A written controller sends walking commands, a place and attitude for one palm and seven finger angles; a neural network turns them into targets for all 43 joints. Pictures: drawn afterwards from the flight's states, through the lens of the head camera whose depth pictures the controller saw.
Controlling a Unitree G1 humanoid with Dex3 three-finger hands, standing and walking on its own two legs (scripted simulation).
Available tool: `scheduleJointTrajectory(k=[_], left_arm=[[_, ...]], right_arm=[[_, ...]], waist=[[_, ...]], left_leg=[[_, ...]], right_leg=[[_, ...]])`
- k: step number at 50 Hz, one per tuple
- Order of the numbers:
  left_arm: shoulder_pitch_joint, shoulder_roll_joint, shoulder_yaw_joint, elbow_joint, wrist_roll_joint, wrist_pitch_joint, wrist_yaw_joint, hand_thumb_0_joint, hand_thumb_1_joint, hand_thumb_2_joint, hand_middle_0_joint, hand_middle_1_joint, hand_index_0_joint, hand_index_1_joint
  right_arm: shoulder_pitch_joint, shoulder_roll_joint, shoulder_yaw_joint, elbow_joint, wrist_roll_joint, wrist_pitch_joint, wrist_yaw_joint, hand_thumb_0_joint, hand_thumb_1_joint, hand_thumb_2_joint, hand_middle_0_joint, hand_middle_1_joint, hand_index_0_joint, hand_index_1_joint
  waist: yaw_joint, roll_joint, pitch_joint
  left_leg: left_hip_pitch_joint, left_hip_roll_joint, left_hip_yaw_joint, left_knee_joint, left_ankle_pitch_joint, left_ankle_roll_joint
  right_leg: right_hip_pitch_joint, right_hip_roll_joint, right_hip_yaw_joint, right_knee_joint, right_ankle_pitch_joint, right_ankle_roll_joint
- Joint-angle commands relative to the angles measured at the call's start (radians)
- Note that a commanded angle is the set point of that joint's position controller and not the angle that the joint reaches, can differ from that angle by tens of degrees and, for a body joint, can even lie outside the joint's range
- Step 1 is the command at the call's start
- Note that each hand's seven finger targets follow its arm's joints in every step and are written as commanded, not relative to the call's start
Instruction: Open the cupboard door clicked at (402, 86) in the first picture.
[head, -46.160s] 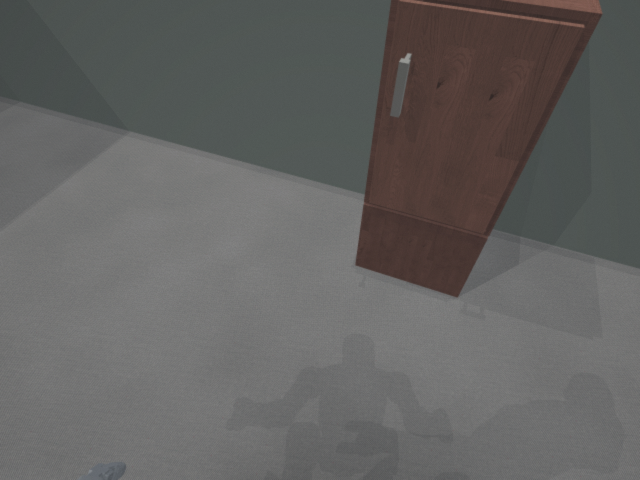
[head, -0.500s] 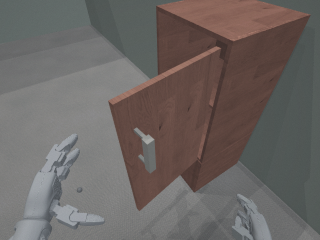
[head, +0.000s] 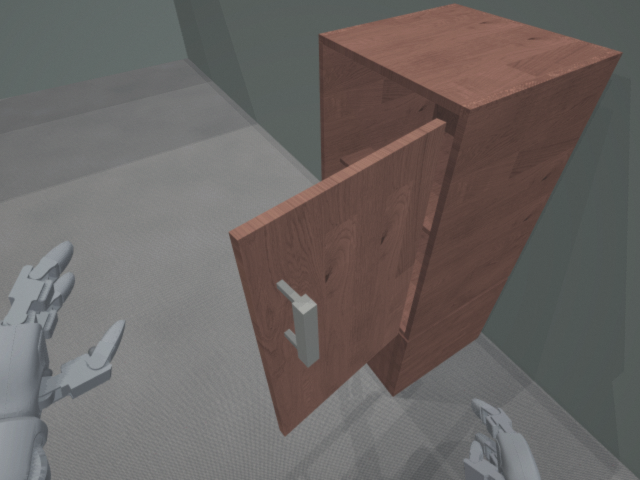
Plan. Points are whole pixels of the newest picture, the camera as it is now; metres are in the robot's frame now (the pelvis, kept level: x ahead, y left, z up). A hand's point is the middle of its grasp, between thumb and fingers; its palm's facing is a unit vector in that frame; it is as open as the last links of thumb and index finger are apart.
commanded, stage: draw the hand back to the body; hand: left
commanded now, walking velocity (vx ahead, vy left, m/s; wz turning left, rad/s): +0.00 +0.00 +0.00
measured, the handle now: (297, 323) +0.31 +0.08 +0.02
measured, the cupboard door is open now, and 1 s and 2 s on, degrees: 99 99 99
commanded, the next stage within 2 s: step back with the hand held close in 0.46 s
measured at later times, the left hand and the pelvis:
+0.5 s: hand (89, 346) +0.19 +0.25 +0.15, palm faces +0.44 -0.81 -0.38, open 7.4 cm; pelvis +0.00 -0.01 +0.00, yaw +0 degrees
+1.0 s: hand (70, 366) +0.17 +0.25 +0.15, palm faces +0.34 -0.80 -0.49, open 7.4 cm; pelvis -0.04 +0.00 +0.00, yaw -1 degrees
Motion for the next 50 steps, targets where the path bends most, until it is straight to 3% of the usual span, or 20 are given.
scheduleJointTrajectory(k=[1, 4, 7, 10, 17, 28, 29, 30, 31, 34, 38, 43, 47, 50], left_arm=[[-0.109, 0.188, 0.152, -0.231, 0.002, -0.072, 0.016, 0.0, 0.795, 0.855, -0.196, -0.3, -0.196, -0.3], [-0.115, 0.204, 0.184, -0.205, -0.007, -0.071, 0.016, 0.0, 0.9, 0.9, -0.2, -0.3, -0.2, -0.3], [-0.085, 0.157, 0.144, -0.154, -0.01, -0.063, 0.005, 0.0, 0.9, 0.9, -0.2, -0.3, -0.2, -0.3], [-0.107, 0.174, 0.15, -0.183, -0.008, -0.067, 0.004, 0.0, 0.9, 0.9, -0.2, -0.3, -0.2, -0.3], [-0.114, 0.211, 0.182, -0.206, -0.007, -0.077, 0.01, 0.0, 0.9, 0.9, -0.2, -0.3, -0.2, -0.3], [-0.12, 0.186, 0.159, -0.184, -0.016, -0.082, 0.001, 0.0, 0.9, 0.9, -0.2, -0.3, -0.2, -0.3], [-0.18, 0.226, 0.182, -0.281, -0.015, -0.096, 0.005, 0.0, 0.9, 0.9, -0.2, -0.3, -0.2, -0.3], [-0.212, 0.345, 0.304, -0.302, -0.009, -0.129, 0.013, 0.0, 0.9, 0.9, -0.2, -0.3, -0.2, -0.3], [-0.105, 0.254, 0.236, -0.213, -0.008, -0.126, 0.002, 0.0, 0.9, 0.9, -0.2, -0.3, -0.2, -0.3], [-0.001, 0.213, 0.208, -0.188, -0.005, -0.129, -0.005, 0.0, 0.9, 0.9, -0.2, -0.3, -0.2, -0.3], [0.034, 0.226, 0.215, -0.21, -0.006, -0.124, 0.003, 0.0, 0.9, 0.9, -0.2, -0.3, -0.2, -0.3], [0.036, 0.271, 0.25, -0.281, -0.007, -0.127, 0.018, 0.0, 0.9, 0.9, -0.2, -0.3, -0.2, -0.3], [0.059, 0.287, 0.273, -0.313, -0.007, -0.136, 0.028, 0.0, 0.9, 0.9, -0.2, -0.3, -0.2, -0.3], [0.075, 0.276, 0.268, -0.321, -0.004, -0.148, 0.035, 0.0, 0.9, 0.9, -0.2, -0.3, -0.2, -0.3]], right_arm=[[-0.122, -0.109, -0.05, -0.154, -0.001, -0.05, -0.012, 0.0, -0.9, -0.9, 0.2, 0.3, 0.2, 0.3], [-0.126, -0.111, -0.054, -0.148, 0.0, -0.047, -0.011, 0.0, -0.9, -0.9, 0.2, 0.3, 0.2, 0.3], [-0.127, -0.115, -0.057, -0.147, 0.0, -0.04, -0.007, 0.0, -0.9, -0.9, 0.2, 0.3, 0.2, 0.3], [-0.128, -0.117, -0.062, -0.148, 0.0, -0.037, -0.006, 0.0, -0.9, -0.9, 0.2, 0.3, 0.2, 0.3], [-0.133, -0.11, -0.058, -0.142, -0.001, -0.045, -0.01, 0.0, -0.9, -0.9, 0.2, 0.3, 0.2, 0.3], [-0.143, -0.107, -0.062, -0.138, 0.0, -0.046, -0.014, 0.0, -0.9, -0.9, 0.2, 0.3, 0.2, 0.3], [-0.151, -0.106, -0.062, -0.144, 0.003, -0.054, -0.014, 0.0, -0.9, -0.9, 0.2, 0.3, 0.2, 0.3], [-0.142, -0.124, -0.06, -0.172, 0.006, -0.032, -0.017, 0.0, -0.9, -0.9, 0.2, 0.3, 0.2, 0.3], [-0.141, -0.115, -0.064, -0.152, 0.001, -0.014, -0.018, 0.0, -0.9, -0.9, 0.2, 0.3, 0.2, 0.3], [-0.127, -0.121, -0.073, -0.167, 0.0, 0.015, -0.017, 0.0, -0.9, -0.9, 0.2, 0.3, 0.2, 0.3], [-0.121, -0.123, -0.084, -0.189, 0.009, 0.044, -0.022, 0.0, -0.9, -0.9, 0.2, 0.3, 0.2, 0.3], [-0.122, -0.124, -0.091, -0.214, 0.015, 0.06, -0.029, 0.0, -0.9, -0.9, 0.2, 0.3, 0.2, 0.3], [-0.117, -0.131, -0.096, -0.224, 0.014, 0.058, -0.028, 0.0, -0.9, -0.9, 0.2, 0.3, 0.2, 0.3], [-0.11, -0.129, -0.095, -0.228, 0.015, 0.047, -0.027, 0.0, -0.9, -0.9, 0.2, 0.3, 0.2, 0.3]], waist=[[0.0, 0.035, -0.09], [0.004, 0.021, -0.08], [0.001, -0.024, -0.053], [0.002, 0.011, -0.08], [0.008, 0.008, -0.078], [0.003, 0.001, -0.047], [0.006, 0.046, -0.091], [-0.036, -0.003, 0.006], [-0.041, -0.04, -0.003], [-0.042, -0.021, -0.072], [-0.045, -0.024, -0.144], [-0.045, -0.025, -0.166], [-0.044, 0.007, -0.16], [-0.05, 0.02, -0.133]], left_leg=[[0.134, 0.055, -0.069, -0.062, 0.227, -0.027], [0.132, 0.054, -0.064, -0.062, 0.227, -0.024], [0.119, 0.052, -0.059, -0.066, 0.232, -0.021], [0.14, 0.052, -0.054, -0.063, 0.231, -0.018], [0.13, 0.044, -0.057, -0.06, 0.224, -0.021], [0.136, 0.041, -0.044, -0.062, 0.182, -0.016], [0.158, 0.041, -0.046, -0.056, 0.187, -0.016], [0.093, 0.056, -0.064, -0.013, 0.145, 0.005], [0.083, 0.054, -0.071, 0.007, 0.142, 0.004], [0.096, 0.07, -0.063, 0.007, 0.241, 0.0], [0.105, 0.092, -0.058, 0.011, 0.363, -0.002], [0.066, 0.104, -0.067, 0.012, 0.368, -0.003], [-0.003, 0.114, -0.087, -0.008, 0.277, -0.003], [-0.069, 0.126, -0.11, -0.037, 0.134, -0.001]], right_leg=[[-0.091, 0.01, 0.003, -0.061, 0.229, -0.021], [-0.087, 0.008, 0.006, -0.069, 0.241, -0.02], [-0.084, 0.01, 0.001, -0.075, 0.252, -0.018], [-0.088, 0.007, 0.009, -0.076, 0.254, -0.014], [-0.072, 0.007, 0.01, -0.085, 0.257, -0.019], [-0.097, 0.005, 0.02, -0.112, 0.231, -0.011], [-0.088, 0.002, 0.028, -0.112, 0.236, -0.013], [-0.203, -0.041, 0.088, -0.16, 0.276, -0.003], [-0.206, -0.059, 0.089, -0.156, 0.295, 0.0], [-0.186, -0.063, 0.065, -0.104, 0.369, 0.009], [-0.162, -0.056, 0.047, -0.052, 0.429, 0.018], [-0.156, -0.049, 0.053, -0.01, 0.415, 0.015], [-0.151, -0.043, 0.057, 0.01, 0.321, 0.011], [-0.163, -0.032, 0.064, 0.023, 0.222, 0.005]])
